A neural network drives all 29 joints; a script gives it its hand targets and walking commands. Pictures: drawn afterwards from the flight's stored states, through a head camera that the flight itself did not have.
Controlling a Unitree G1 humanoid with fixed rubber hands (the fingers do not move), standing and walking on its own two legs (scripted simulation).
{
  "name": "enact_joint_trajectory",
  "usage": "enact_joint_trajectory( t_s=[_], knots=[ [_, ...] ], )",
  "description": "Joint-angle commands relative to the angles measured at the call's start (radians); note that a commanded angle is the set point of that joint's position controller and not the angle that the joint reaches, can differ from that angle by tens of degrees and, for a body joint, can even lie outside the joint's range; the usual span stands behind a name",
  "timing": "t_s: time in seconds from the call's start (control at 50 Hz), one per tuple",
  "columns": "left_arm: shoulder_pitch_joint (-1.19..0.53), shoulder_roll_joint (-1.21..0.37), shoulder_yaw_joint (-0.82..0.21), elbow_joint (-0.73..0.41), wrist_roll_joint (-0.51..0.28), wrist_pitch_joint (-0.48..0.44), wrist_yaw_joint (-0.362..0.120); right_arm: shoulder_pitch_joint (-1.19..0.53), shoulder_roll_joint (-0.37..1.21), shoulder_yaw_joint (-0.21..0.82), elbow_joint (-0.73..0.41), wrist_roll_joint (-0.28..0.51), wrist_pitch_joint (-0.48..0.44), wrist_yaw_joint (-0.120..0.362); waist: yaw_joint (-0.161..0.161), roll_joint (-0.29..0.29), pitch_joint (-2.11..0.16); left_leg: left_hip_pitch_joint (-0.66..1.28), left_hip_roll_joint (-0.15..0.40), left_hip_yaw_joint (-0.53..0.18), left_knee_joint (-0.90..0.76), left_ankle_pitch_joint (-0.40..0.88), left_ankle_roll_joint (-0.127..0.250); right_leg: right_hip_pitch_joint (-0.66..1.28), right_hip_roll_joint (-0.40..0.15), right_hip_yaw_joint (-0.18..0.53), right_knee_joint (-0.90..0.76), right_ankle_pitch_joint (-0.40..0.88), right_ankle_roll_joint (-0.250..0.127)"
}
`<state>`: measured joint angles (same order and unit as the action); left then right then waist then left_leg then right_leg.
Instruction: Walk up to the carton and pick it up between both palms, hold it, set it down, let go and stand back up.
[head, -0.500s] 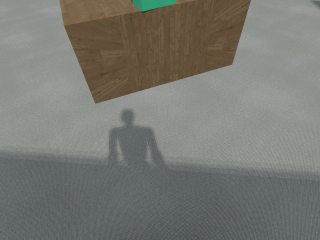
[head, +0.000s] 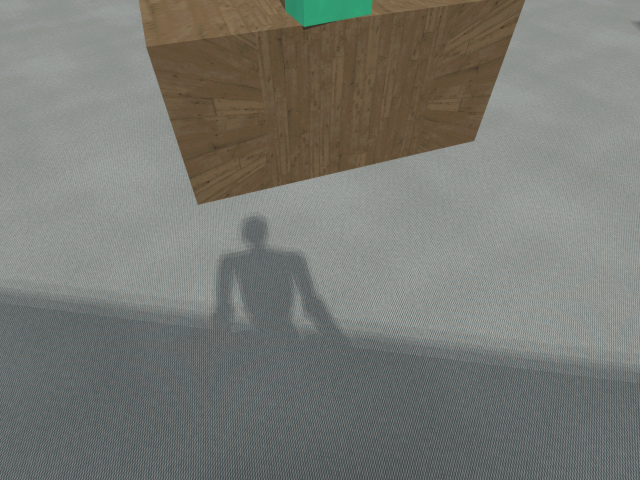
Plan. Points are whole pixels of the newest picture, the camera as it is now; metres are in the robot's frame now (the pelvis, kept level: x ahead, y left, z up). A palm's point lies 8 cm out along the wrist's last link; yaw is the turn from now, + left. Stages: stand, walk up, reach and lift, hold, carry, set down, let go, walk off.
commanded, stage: walk up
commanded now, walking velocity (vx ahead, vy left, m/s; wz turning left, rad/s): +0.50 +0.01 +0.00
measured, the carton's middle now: out of the picture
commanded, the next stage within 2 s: none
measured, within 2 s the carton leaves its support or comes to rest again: neither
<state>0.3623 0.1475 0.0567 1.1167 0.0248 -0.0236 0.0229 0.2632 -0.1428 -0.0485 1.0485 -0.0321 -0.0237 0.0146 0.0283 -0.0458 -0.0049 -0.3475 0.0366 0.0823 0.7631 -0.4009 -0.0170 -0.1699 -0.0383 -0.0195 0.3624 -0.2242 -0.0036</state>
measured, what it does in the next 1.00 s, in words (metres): walks ahead: right foot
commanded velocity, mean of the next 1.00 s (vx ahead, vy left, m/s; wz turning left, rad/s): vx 0.50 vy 0.02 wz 0.00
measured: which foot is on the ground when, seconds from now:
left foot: down 0.00-0.58, up 0.60-1.00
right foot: down 0.00-0.08, up 0.10-0.52, down 0.54-1.00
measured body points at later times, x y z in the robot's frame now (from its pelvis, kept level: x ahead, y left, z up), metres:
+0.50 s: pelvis +0.21 -0.01 -0.03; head +0.26 +0.01 +0.42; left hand +0.36 +0.20 -0.18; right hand +0.03 -0.17 -0.14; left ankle +0.00 +0.12 -0.75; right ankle +0.36 -0.14 -0.73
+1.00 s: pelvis +0.49 +0.00 -0.01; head +0.52 -0.01 +0.44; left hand +0.37 +0.20 -0.15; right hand +0.64 -0.21 -0.15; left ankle +0.65 +0.16 -0.71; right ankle +0.37 -0.13 -0.75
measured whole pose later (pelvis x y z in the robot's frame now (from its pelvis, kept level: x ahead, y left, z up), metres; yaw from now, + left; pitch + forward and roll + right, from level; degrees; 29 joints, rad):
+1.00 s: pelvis +0.49 +0.00 -0.01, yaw +0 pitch +0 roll +0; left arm 0.52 0.12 0.03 1.12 0.02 -0.09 0.00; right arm 0.09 -0.18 -0.05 0.94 -0.02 -0.02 0.06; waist 0.09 0.03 0.04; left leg -0.59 0.14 0.10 0.66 -0.03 -0.03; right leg 0.05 -0.07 -0.14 0.29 -0.33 0.04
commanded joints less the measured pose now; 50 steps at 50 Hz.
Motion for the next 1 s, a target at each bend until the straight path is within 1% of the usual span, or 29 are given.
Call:
enact_joint_trajectory(
  t_s=[0.0, 0.02, 0.04, 0.06, 0.08, 0.1, 0.12, 0.14, 0.16, 0.18, 0.32, 0.34, 0.38, 0.4, 0.44, 0.48, 0.5, 0.52, 0.54, 0.56, 0.58, 0.6, 0.62, 0.66, 0.76, 0.88, 0.92, 0.94, 0.98],
  knots=[
    [-0.133, 0.168, 0.044, -0.065, -0.008, -0.021, 0.006, 0.215, 0.016, -0.014, 0.029, 0.021, -0.031, -0.007, -0.151, -0.035, 0.084, 0.311, -0.036, 0.079, -0.33, 0.06, 0.009, -0.278, -0.122, 0.102, -0.092, -0.38, -0.096],
    [-0.12, 0.141, 0.042, -0.06, 0.002, -0.016, 0.004, 0.274, 0.006, -0.019, 0.062, 0.022, -0.031, -0.02, -0.16, 0.024, 0.108, 0.401, -0.058, 0.106, -0.399, 0.078, -0.002, -0.347, -0.092, 0.075, 0.021, -0.41, -0.094],
    [-0.107, 0.089, 0.031, -0.064, 0.009, -0.019, -0.002, 0.336, -0.022, -0.023, 0.082, 0.009, -0.04, -0.032, -0.165, 0.129, 0.103, 0.524, 0.03, -0.01, -0.432, 0.011, -0.007, -0.474, -0.051, 0.023, 0.221, -0.375, -0.078],
    [-0.094, -0.018, 0.001, -0.094, 0.01, -0.024, -0.011, 0.392, -0.11, -0.032, 0.069, -0.009, -0.051, -0.039, -0.158, 0.362, 0.08, 0.549, 0.309, -0.391, -0.595, -0.314, 0.013, -0.605, 0.006, -0.058, 0.548, -0.367, -0.034],
    [-0.115, 0.045, 0.022, -0.105, 0.039, -0.017, -0.025, 0.41, -0.23, -0.06, 0.068, -0.007, -0.031, -0.061, -0.153, 0.184, 0.17, 0.43, 0.532, -0.694, -0.681, -0.541, 0.088, -0.747, -0.015, 0.002, 0.682, -0.263, -0.021],
    [-0.183, 0.046, 0.018, -0.162, 0.035, -0.015, -0.043, 0.364, -0.25, -0.063, 0.062, -0.014, -0.027, -0.062, -0.134, 0.192, 0.242, 0.249, 0.592, -0.872, -0.769, -0.655, 0.173, -0.739, -0.085, 0.05, 0.748, -0.198, -0.016],
    [-0.265, 0.072, 0.024, -0.192, 0.03, -0.018, -0.055, 0.266, -0.185, -0.043, 0.031, -0.001, -0.037, -0.048, -0.094, 0.119, 0.318, 0.183, 0.517, -0.766, -0.77, -0.526, 0.146, -0.737, -0.112, 0.067, 0.788, -0.072, -0.002],
    [-0.171, 0.065, 0.025, -0.142, 0.021, -0.022, -0.069, 0.223, -0.168, -0.036, 0.018, 0.009, -0.053, -0.041, -0.051, 0.101, 0.274, 0.259, 0.391, -0.478, -0.707, -0.307, 0.082, -0.716, -0.105, 0.073, 0.781, 0.0, -0.002],
    [-0.043, 0.052, 0.022, -0.085, 0.012, -0.017, -0.08, 0.161, -0.167, -0.038, -0.005, 0.007, -0.062, -0.035, -0.004, 0.127, 0.183, 0.316, 0.301, -0.289, -0.647, -0.105, 0.025, -0.667, -0.083, 0.05, 0.789, 0.049, -0.008],
    [-0.033, 0.056, 0.022, -0.078, 0.016, -0.01, -0.08, 0.189, -0.131, -0.03, 0.005, 0.006, -0.066, -0.03, -0.013, 0.142, 0.146, 0.289, 0.256, -0.208, -0.612, 0.022, 0.009, -0.603, -0.082, 0.027, 0.803, 0.082, -0.015],
    [-0.321, 0.057, 0.007, -0.198, 0.006, 0.004, -0.085, 0.399, -0.055, 0.012, 0.059, 0.001, -0.089, -0.023, -0.102, 0.2, 0.215, 0.286, 0.235, -0.104, -0.602, 0.565, 0.075, -0.655, -0.071, -0.101, 0.668, 0.174, 0.03],
    [-0.39, 0.03, -0.005, -0.244, 0.0, -0.008, -0.09, 0.354, -0.024, 0.023, 0.069, 0.015, -0.084, -0.031, -0.074, 0.297, 0.2, 0.238, 0.147, -0.024, -0.638, 0.38, 0.086, -0.555, -0.074, -0.122, 0.537, 0.167, 0.024],
    [-0.446, 0.055, -0.003, -0.23, -0.003, -0.012, -0.089, 0.398, -0.088, 0.009, 0.056, -0.005, -0.093, -0.035, -0.146, 0.187, 0.251, 0.34, 0.234, -0.076, -0.615, 0.627, 0.091, -0.591, -0.046, -0.165, 0.395, 0.18, 0.028],
    [-0.474, 0.034, -0.01, -0.263, -0.008, -0.024, -0.087, 0.388, -0.06, 0.02, 0.082, 0.003, -0.087, -0.035, -0.109, 0.297, 0.212, 0.31, 0.162, -0.013, -0.607, 0.531, 0.092, -0.455, -0.039, -0.157, 0.293, 0.126, 0.012],
    [-0.416, 0.073, -0.001, -0.245, -0.003, -0.025, -0.072, 0.395, -0.117, 0.007, 0.097, 0.005, -0.085, -0.039, -0.089, 0.321, 0.181, 0.363, 0.198, 0.002, -0.542, 0.735, 0.112, -0.329, 0.009, -0.193, 0.235, 0.039, -0.02],
    [-0.211, 0.108, 0.02, -0.175, -0.005, -0.04, -0.051, 0.397, -0.137, 0.003, 0.109, 0.015, -0.085, -0.047, 0.009, 0.23, 0.079, 0.378, 0.233, 0.0, -0.298, 1.045, 0.094, -0.092, 0.06, -0.196, 0.163, 0.088, -0.056],
    [-0.022, 0.135, 0.035, -0.116, -0.006, -0.052, -0.038, 0.362, -0.163, -0.003, 0.1, 0.02, -0.084, -0.049, 0.102, 0.166, -0.039, 0.338, 0.198, 0.041, -0.117, 0.988, 0.071, 0.113, 0.047, -0.192, 0.135, 0.168, -0.074],
    [0.148, 0.198, 0.056, -0.082, 0.009, -0.059, -0.025, 0.357, -0.157, -0.003, 0.076, 0.027, -0.082, -0.046, 0.174, 0.068, -0.193, 0.13, 0.151, 0.05, 0.13, 0.649, 0.06, 0.401, -0.104, -0.037, 0.201, 0.076, -0.104],
    [0.224, 0.34, 0.084, -0.07, 0.02, -0.059, -0.023, 0.496, 0.003, 0.031, 0.044, 0.081, -0.073, -0.036, 0.121, -0.26, -0.356, -0.245, 0.016, 0.053, 0.505, -0.07, 0.023, 0.734, -0.477, 0.498, 0.084, -0.039, -0.263],
    [0.218, 0.328, 0.092, -0.055, -0.021, -0.038, -0.019, 0.445, -0.055, 0.01, 0.051, 0.085, -0.067, -0.041, 0.14, -0.272, -0.437, -0.273, -0.008, -0.05, 0.727, -0.089, 0.036, 0.627, -0.542, 0.747, -0.07, -0.229, -0.337],
    [0.17, 0.297, 0.081, -0.083, -0.028, -0.029, -0.021, 0.336, -0.193, -0.038, 0.042, 0.042, -0.071, -0.019, 0.126, -0.001, -0.354, -0.211, 0.031, -0.156, 0.639, -0.041, 0.033, 0.468, -0.503, 0.826, -0.156, -0.172, -0.234],
    [0.106, 0.273, 0.064, -0.074, 0.001, -0.045, -0.016, 0.207, -0.134, -0.041, 0.005, 0.029, -0.076, -0.016, 0.095, 0.092, -0.173, -0.229, 0.057, -0.15, 0.65, 0.021, 0.023, 0.324, -0.444, 0.631, -0.12, 0.168, -0.171],
    [0.063, 0.224, 0.051, -0.071, 0.025, -0.063, -0.01, 0.195, -0.04, -0.023, 0.008, 0.017, -0.074, -0.015, 0.049, 0.082, -0.066, -0.235, 0.091, -0.142, 0.609, 0.08, 0.024, 0.205, -0.41, 0.436, -0.054, 0.375, -0.14],
    [-0.021, 0.107, 0.019, -0.069, 0.008, -0.068, -0.013, 0.191, 0.018, -0.013, 0.0, 0.001, -0.044, -0.012, -0.009, -0.043, 0.039, -0.177, 0.111, -0.121, 0.549, 0.152, 0.037, -0.011, -0.31, 0.233, -0.086, 0.267, -0.116],
    [0.042, 0.104, -0.003, -0.058, 0.001, -0.091, -0.02, 0.134, -0.01, -0.019, -0.034, -0.001, 0.019, 0.01, -0.058, -0.094, 0.115, -0.203, 0.094, -0.067, 0.376, 0.239, 0.023, -0.092, -0.257, 0.054, -0.15, 0.3, -0.087],
    [0.113, 0.137, -0.006, -0.063, 0.003, -0.084, -0.013, -0.168, -0.07, -0.006, -0.145, 0.011, 0.004, 0.054, 0.008, -0.08, 0.205, -0.248, 0.106, 0.006, -0.015, 0.428, -0.023, -0.063, -0.244, 0.008, -0.225, 0.197, -0.088],
    [0.141, 0.178, 0.006, -0.061, -0.002, -0.085, -0.007, -0.229, -0.079, -0.003, -0.164, 0.016, -0.006, 0.056, 0.036, -0.073, 0.19, -0.218, 0.094, 0.037, -0.112, 0.412, -0.025, 0.001, -0.262, 0.001, -0.225, 0.201, -0.091],
    [0.147, 0.143, -0.003, -0.038, -0.01, -0.083, -0.012, -0.271, -0.075, -0.002, -0.192, 0.018, -0.016, 0.05, 0.023, -0.183, 0.139, -0.134, 0.09, 0.034, -0.151, 0.373, -0.023, 0.014, -0.191, -0.056, -0.22, 0.089, -0.087],
    [0.172, 0.16, 0.006, -0.029, -0.008, -0.081, -0.012, -0.281, -0.115, -0.012, -0.19, 0.009, -0.024, 0.039, 0.047, -0.153, 0.136, -0.082, 0.066, 0.062, -0.184, 0.301, -0.005, 0.065, -0.219, -0.047, -0.188, 0.111, -0.097]
  ],
)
